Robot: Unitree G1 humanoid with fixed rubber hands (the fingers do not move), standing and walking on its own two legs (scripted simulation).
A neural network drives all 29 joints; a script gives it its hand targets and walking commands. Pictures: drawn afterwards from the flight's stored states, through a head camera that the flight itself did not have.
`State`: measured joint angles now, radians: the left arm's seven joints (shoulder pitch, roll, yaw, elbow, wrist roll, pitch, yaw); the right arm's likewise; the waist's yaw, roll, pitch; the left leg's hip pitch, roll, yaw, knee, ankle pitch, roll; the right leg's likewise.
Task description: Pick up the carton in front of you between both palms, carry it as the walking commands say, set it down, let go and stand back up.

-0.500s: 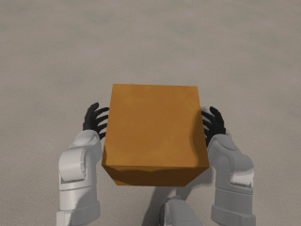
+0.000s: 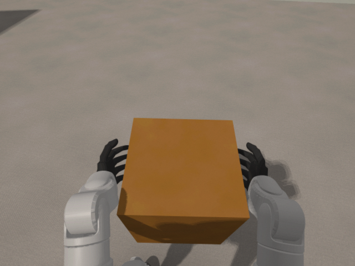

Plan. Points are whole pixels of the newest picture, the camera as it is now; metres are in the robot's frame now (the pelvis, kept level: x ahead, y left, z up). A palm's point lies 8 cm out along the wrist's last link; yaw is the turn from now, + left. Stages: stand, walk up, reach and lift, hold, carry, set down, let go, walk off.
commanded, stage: carry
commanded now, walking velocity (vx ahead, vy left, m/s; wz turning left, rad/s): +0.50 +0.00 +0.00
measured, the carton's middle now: (180, 186) +0.30 +0.00 +0.02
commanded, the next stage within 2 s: none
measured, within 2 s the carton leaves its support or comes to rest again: neither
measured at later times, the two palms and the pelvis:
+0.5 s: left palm (124, 89) +0.58 +0.17 +0.09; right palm (227, 90) +0.57 -0.13 +0.10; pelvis +0.35 +0.02 +0.00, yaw -2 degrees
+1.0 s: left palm (152, 35) +0.91 +0.11 +0.10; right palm (229, 37) +0.91 -0.19 +0.10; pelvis +0.68 -0.04 +0.00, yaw +0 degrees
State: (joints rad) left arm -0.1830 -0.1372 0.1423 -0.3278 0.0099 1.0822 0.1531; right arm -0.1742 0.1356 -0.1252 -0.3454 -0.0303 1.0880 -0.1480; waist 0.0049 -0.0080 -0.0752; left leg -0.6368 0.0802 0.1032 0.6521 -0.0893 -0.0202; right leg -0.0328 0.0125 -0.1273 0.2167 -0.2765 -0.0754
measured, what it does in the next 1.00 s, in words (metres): walks ahead: left foot, then right foot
